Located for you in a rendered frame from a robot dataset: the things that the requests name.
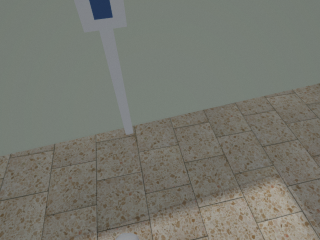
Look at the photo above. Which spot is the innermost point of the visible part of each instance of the panel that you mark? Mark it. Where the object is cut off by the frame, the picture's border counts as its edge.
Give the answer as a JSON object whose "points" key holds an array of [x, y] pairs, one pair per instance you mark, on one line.
{"points": [[105, 27]]}

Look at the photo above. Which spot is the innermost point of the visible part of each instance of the button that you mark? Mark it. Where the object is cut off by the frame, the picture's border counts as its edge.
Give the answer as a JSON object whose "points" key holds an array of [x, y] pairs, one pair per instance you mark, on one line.
{"points": [[101, 9]]}

